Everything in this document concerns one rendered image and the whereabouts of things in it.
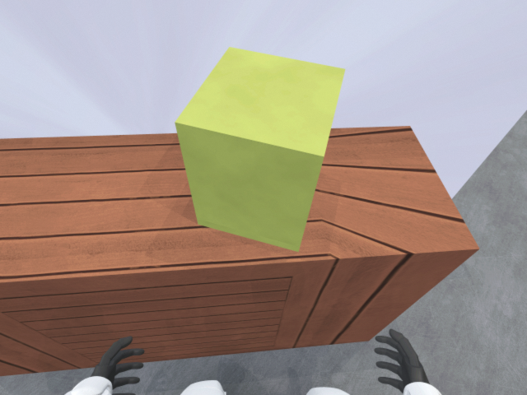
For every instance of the carton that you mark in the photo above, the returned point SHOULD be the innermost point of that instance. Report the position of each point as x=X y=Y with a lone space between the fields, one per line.
x=253 y=140

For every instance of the robot left forearm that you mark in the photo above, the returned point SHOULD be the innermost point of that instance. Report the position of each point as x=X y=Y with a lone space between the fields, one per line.
x=95 y=385

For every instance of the right robot hand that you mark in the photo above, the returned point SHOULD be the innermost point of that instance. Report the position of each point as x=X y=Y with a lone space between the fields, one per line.
x=410 y=369

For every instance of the pedestal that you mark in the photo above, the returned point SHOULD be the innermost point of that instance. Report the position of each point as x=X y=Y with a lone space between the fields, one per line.
x=99 y=240

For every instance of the left robot hand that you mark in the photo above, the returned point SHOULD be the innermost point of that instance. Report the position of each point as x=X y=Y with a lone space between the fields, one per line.
x=109 y=367

